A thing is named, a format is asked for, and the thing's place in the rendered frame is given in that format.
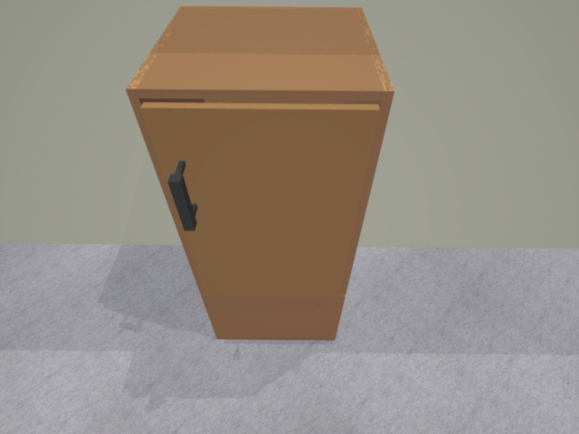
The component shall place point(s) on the cupboard door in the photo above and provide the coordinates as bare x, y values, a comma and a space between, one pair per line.
277, 188

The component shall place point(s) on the handle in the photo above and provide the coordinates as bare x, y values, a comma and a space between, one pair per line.
186, 210

